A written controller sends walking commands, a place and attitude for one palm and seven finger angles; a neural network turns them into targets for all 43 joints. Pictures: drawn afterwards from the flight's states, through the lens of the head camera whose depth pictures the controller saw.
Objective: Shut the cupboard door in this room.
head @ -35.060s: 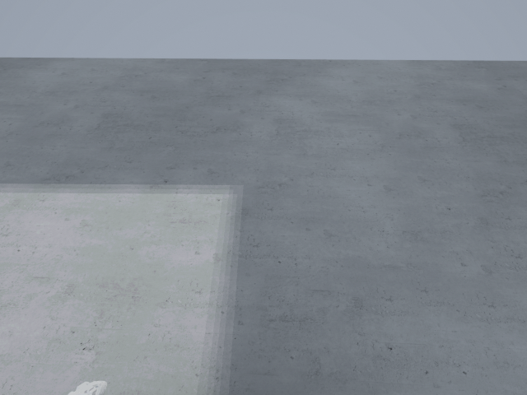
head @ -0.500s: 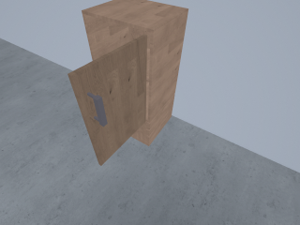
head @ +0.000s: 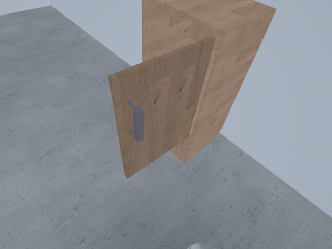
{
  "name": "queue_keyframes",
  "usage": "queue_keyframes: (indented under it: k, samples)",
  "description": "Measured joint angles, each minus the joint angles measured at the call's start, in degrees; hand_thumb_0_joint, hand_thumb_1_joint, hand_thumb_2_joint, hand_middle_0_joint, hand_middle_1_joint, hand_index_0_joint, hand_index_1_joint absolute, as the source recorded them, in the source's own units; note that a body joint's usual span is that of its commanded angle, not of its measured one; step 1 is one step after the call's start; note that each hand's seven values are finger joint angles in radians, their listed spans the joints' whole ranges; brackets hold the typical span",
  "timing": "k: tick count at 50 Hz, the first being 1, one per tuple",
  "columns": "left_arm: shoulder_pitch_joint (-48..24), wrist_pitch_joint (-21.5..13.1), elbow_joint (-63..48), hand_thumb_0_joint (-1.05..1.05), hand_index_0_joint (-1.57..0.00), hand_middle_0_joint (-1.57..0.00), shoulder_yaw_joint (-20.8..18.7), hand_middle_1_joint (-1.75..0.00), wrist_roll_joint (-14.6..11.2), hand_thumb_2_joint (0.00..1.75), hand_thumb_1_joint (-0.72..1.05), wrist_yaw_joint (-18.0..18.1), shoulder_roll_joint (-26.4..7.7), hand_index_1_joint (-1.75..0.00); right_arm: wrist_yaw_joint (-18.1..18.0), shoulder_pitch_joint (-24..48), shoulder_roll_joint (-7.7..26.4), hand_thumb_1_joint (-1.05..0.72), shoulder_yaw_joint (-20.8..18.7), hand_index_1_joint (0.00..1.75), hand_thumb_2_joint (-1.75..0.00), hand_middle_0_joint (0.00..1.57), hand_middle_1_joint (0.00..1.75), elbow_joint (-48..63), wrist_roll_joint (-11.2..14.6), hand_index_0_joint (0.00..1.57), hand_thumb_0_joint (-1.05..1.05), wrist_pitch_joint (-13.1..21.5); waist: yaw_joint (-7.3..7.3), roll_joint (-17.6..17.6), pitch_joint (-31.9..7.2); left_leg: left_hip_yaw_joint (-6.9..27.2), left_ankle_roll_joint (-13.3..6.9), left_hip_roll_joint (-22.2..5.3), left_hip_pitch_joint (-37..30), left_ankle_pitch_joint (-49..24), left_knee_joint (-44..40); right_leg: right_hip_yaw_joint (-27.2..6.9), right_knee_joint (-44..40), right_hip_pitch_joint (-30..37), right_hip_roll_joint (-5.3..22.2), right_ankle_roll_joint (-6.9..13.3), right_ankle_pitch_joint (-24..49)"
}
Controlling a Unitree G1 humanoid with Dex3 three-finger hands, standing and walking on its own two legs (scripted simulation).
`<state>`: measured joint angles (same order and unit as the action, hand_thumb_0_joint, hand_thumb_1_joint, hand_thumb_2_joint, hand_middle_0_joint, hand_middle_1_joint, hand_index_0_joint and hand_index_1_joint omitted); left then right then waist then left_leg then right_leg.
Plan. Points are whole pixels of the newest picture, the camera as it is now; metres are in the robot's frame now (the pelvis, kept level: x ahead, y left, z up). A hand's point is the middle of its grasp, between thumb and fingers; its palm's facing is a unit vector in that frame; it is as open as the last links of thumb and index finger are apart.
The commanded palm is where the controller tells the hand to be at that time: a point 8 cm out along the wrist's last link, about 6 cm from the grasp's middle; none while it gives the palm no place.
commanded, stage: shuffle to correct the standing spot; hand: left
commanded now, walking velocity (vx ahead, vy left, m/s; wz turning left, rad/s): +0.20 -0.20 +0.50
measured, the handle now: (134, 121) +0.49 +0.13 -0.03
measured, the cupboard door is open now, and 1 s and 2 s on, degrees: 86 86 86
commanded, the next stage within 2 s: come to a stop and stand still in 1.46 s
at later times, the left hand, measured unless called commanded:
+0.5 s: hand out of the picture +0.13 +0.10 -0.16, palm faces +0.31 -0.93 -0.22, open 7.2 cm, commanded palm none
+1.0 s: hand (146, 229) +0.21 +0.06 -0.16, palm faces +0.49 -0.83 -0.25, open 7.4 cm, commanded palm none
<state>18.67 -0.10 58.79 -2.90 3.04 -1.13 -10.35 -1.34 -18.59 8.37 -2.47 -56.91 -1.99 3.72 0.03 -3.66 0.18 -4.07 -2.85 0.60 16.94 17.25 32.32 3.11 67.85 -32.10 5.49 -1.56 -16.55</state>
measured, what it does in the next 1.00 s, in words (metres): walks ahead, turning left: right foot, then left foot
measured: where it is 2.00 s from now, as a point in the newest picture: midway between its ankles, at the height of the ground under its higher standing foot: (227, 244)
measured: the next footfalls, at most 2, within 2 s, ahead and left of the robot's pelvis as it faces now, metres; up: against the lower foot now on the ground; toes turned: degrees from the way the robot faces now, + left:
right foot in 0.24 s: +0.20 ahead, -0.17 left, +0.00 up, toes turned +2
left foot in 0.60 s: +0.22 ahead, +0.02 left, +0.00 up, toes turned +30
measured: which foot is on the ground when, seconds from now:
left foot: down 0.00-0.24, up 0.26-0.58, down 0.60-1.00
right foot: up 0.00-0.22, down 0.24-0.60, up 0.62-1.00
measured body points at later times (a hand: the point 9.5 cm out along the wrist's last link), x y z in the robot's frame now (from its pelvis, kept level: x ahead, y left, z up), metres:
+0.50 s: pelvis +0.15 -0.09 +0.01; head +0.17 -0.07 +0.45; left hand +0.12 +0.15 -0.14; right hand +0.29 -0.31 -0.13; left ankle +0.13 +0.00 -0.67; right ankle +0.16 -0.17 -0.73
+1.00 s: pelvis +0.25 -0.15 +0.00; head +0.29 -0.13 +0.45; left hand +0.18 +0.10 -0.14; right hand +0.42 -0.35 -0.15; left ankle +0.19 +0.00 -0.73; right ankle +0.34 -0.27 -0.71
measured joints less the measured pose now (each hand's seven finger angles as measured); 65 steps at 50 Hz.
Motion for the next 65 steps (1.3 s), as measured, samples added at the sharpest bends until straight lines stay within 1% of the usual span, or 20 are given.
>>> queue_keyframes:
  k: [6, 11, 12, 15, 17, 19, 24, 28, 30, 33, 37, 41, 47, 51, 53, 55, 57, 59, 61, 65]
  samples:
    - [-6.0, -0.2, -4.1, 0.01, -0.2, -0.2, -0.5, -0.29, -0.7, 0.9, 0.93, -0.2, -0.7, -0.3, 0.5, -0.4, -0.1, -0.9, 0.0, 0.3, -0.9, 0.2, 0.3, -0.5, -0.2, 0.2, 0.0, -0.7, 0.6, 1.8, 1.0, 3.7, 1.6, -0.2, -4.8, -1.7, -6.9, -1.4, -14.9, -2.1, 0.4, -1.8, 3.3]
    - [-8.5, -1.1, -6.2, 0.01, -0.2, -0.2, -0.3, -0.29, -1.1, 0.9, 0.92, -0.4, -1.1, -0.3, 1.0, -0.2, 1.3, -0.9, -1.0, 0.3, -0.9, 0.21, 0.3, 0.2, -0.5, 0.2, 0.0, -2.3, 2.44, 4.3, 1.8, 7.0, 4.0, -1.4, -5.3, 2.9, -2.7, 0.6, -32.1, 5.4, -1.7, -1.6, 4.0]
    - [-8.3, -1.8, -7.0, 0.01, -0.2, -0.2, -0.2, -0.29, -1.0, 0.9, 0.92, -0.4, -1.5, -0.3, 1.1, -0.8, 1.5, -0.9, -1.2, 0.3, -0.9, 0.21, 0.3, 0.4, -0.3, 0.2, 0.0, -2.5, 2.52, 4.0, 1.4, 7.6, 3.5, -1.1, -4.2, 5.2, 0.7, 0.8, -35.8, 7.8, -1.7, -1.0, 4.5]
    - [-8.7, -2.5, -7.9, 0.01, -0.2, -0.2, 0.2, -0.29, -0.7, 0.9, 0.91, 0.8, -0.3, -0.3, 1.1, 0.5, 3.2, -0.9, -2.0, 0.3, -0.9, 0.2, 0.3, -0.2, 0.1, 0.2, 0.0, -4.1, 1.58, 6.0, 2.3, 7.8, 0.9, -1.4, 3.6, 14.1, 22.7, 3.8, -31.4, 8.1, -2.4, 2.5, 2.9]
    - [-7.7, -2.6, -7.9, 0.01, -0.2, -0.2, 0.5, -0.29, -0.6, 0.9, 0.91, 1.4, 0.5, -0.3, 1.5, 1.7, 4.0, -0.91, -2.3, 0.3, -0.9, 0.2, 0.3, -0.2, 0.0, 0.2, 0.0, -4.8, 1.17, 6.1, 2.3, 5.5, 0.4, -1.6, 8.8, 11.8, 34.6, 5.7, -32.6, 10.5, -2.5, 3.6, 1.6]
    - [-6.3, -2.7, -7.1, 0.01, -0.2, -0.2, 0.8, -0.29, -0.5, 0.9, 0.91, 2.1, 1.2, -0.3, 1.9, 2.9, 4.5, -0.91, -2.6, 0.3, -0.9, 0.2, 0.3, 0.4, 0.0, 0.19, 0.0, -5.1, 1.35, 5.9, 1.9, 3.3, 0.6, -2.2, 12.5, 8.5, 39.5, 7.7, -35.5, 13.4, -2.5, 3.8, 1.8]
    - [-3.0, -2.7, -4.7, 0.0, -0.21, -0.21, 0.9, -0.3, -0.4, 0.9, 0.93, 3.2, 1.0, -0.3, 2.3, 6.1, 3.9, -0.91, -2.5, 0.3, -0.9, 0.2, 0.3, 2.7, 0.1, 0.19, 0.0, -5.3, 0.92, 4.0, 1.3, -1.2, 1.2, -3.1, 14.1, 5.6, 29.4, 12.3, -40.3, 18.5, -2.5, 4.5, 1.1]
    - [-0.7, -1.7, -3.3, 0.0, -0.2, -0.21, 1.2, -0.3, -0.5, 0.9, 0.93, 2.7, -0.1, -0.3, 2.2, 9.1, 2.9, -0.91, -1.6, 0.3, -0.9, 0.2, 0.3, 4.1, 0.1, 0.19, 0.0, -4.8, -0.67, 2.6, 2.4, -4.2, 0.9, -3.2, 9.6, 4.5, 14.0, 15.2, -39.1, 20.6, -2.5, 4.3, -1.8]
    - [1.2, -1.0, -2.9, 0.01, -0.2, -0.2, 1.2, -0.3, -0.9, 0.9, 0.92, 2.2, -0.5, -0.3, 2.2, 9.9, 2.8, -0.91, -1.0, 0.3, -0.9, 0.2, 0.3, 5.3, 0.0, 0.19, 0.0, -4.0, -1.23, 2.4, 2.6, -5.3, -0.2, -3.1, 5.0, -0.8, 4.6, 16.0, -33.5, 19.7, -1.9, 3.8, -5.1]
    - [1.5, 1.6, -2.0, 0.01, -0.2, -0.2, 1.2, -0.29, -0.9, 0.9, 0.92, 1.4, -1.4, -0.3, 1.4, 10.8, 2.4, -0.91, 0.0, 0.3, -0.9, 0.2, 0.3, 5.9, 0.1, 0.19, 0.0, -2.9, -1.29, 1.4, 3.4, -4.5, -2.0, -2.7, 5.1, 0.3, 7.4, 9.0, -12.0, 11.6, -1.4, 0.5, -11.8]
    - [-0.8, 3.0, -2.2, 0.01, -0.2, -0.2, 0.3, -0.29, -0.5, 0.9, 0.91, 0.8, -2.2, -0.3, 0.6, 9.3, 1.9, -0.91, 0.6, 0.3, -0.9, 0.2, 0.3, 4.4, 0.3, 0.2, 0.0, -3.1, -2.06, 1.1, 3.7, -2.2, -0.1, -2.1, 2.1, -1.0, 2.5, 1.2, 0.4, 3.3, -0.5, -2.2, -4.2]
    - [-2.5, 2.8, -3.9, 0.01, -0.2, -0.2, -0.1, -0.29, -0.7, 0.9, 0.91, 0.8, -2.5, -0.3, 0.7, 7.7, 1.7, -0.9, 0.5, 0.3, -0.9, 0.2, 0.3, 3.1, 0.3, 0.2, 0.0, -3.6, -2.26, 1.7, 3.5, 0.2, 0.8, -2.1, -0.3, -4.0, -3.3, -2.7, -3.0, 1.0, 1.1, -3.9, 0.3]
    - [-5.1, 3.2, -5.2, 0.01, -0.2, -0.2, -0.5, -0.29, -1.4, 0.9, 0.91, 1.1, -2.6, -0.3, 1.1, 6.1, 2.0, -0.9, -0.7, 0.3, -0.89, 0.21, 0.3, 3.3, -0.2, 0.2, 0.0, -4.5, 0.04, 3.1, 3.7, 4.1, 3.9, -3.5, -0.7, -5.0, -5.3, -2.8, -17.2, 5.0, -0.1, -4.6, -3.4]
    - [-6.7, 2.0, -6.9, 0.01, -0.2, -0.2, -0.4, -0.29, -1.9, 0.9, 0.91, 0.9, -2.3, -0.3, 0.9, 5.6, 3.5, -0.9, -2.1, 0.3, -0.89, 0.21, 0.3, 3.3, -0.2, 0.2, 0.0, -5.6, 1.3, 4.4, 3.8, 6.7, 6.8, -4.2, 1.5, -3.2, -1.2, -0.7, -32.3, 11.7, -2.5, -3.3, -0.4]
    - [-7.5, 1.1, -7.4, 0.01, -0.2, -0.2, -0.1, -0.29, -1.3, 0.9, 0.91, 1.1, -1.3, -0.3, 0.6, 5.8, 5.1, -0.9, -3.1, 0.3, -0.89, 0.21, 0.3, 2.9, 0.2, 0.2, 0.0, -6.2, 1.5, 6.2, 4.3, 8.3, 5.6, -4.3, 4.4, 4.3, 6.4, 1.2, -33.1, 12.5, -3.3, -0.1, 1.8]
    - [-7.9, 0.9, -8.1, 0.01, -0.2, -0.2, 0.6, -0.29, -0.9, 0.9, 0.91, 1.3, -0.3, -0.3, 0.1, 6.0, 6.0, -0.9, -3.7, 0.3, -0.9, 0.2, 0.3, 2.2, 0.5, 0.2, 0.0, -7.2, 1.4, 6.6, 4.5, 8.2, 4.3, -2.4, 8.4, 13.6, 19.9, 2.6, -31.6, 12.7, -2.9, 2.8, -0.1]
    - [-7.8, 1.2, -8.6, 0.01, -0.2, -0.2, 1.0, -0.29, -0.8, 0.9, 0.91, 1.6, 0.5, -0.3, 0.0, 6.2, 6.4, -0.91, -3.9, 0.3, -0.9, 0.2, 0.3, 1.5, 0.6, 0.2, 0.0, -7.6, 1.1, 6.2, 4.3, 6.4, 3.9, -1.1, 11.4, 14.0, 32.1, 3.7, -32.9, 13.9, -2.8, 4.3, -0.2]
    - [-7.6, 1.3, -8.7, 0.01, -0.2, -0.2, 1.4, -0.29, -0.9, 0.9, 0.91, 2.2, 1.3, -0.3, 0.2, 6.3, 6.3, -0.91, -3.8, 0.3, -0.9, 0.2, 0.3, 1.3, 0.6, 0.19, 0.0, -7.7, 1.23, 5.8, 3.8, 4.4, 3.9, -0.4, 12.5, 12.0, 38.1, 5.0, -34.8, 15.0, -3.0, 5.1, 0.7]
    - [-7.5, 1.2, -8.7, 0.01, -0.2, -0.2, 1.7, -0.3, -0.9, 0.9, 0.91, 2.6, 1.8, -0.3, 0.3, 6.3, 5.6, -0.91, -3.5, 0.3, -0.9, 0.2, 0.3, 1.3, 0.6, 0.19, 0.0, -7.7, 1.29, 5.1, 3.4, 2.6, 4.1, -0.2, 11.8, 11.2, 38.2, 6.2, -36.2, 15.7, -3.2, 5.9, 1.4]
    - [-7.2, 1.2, -8.7, 0.0, -0.21, -0.21, 1.6, -0.3, -0.9, 0.9, 0.92, 3.1, 1.9, -0.3, 0.3, 6.8, 3.5, -0.91, -2.5, 0.3, -0.9, 0.2, 0.3, 1.3, 0.6, 0.19, 0.0, -7.6, 0.49, 3.8, 3.0, 0.1, 4.0, -0.4, 6.6, 12.6, 27.5, 8.6, -37.8, 15.7, -4.4, 7.8, 2.4]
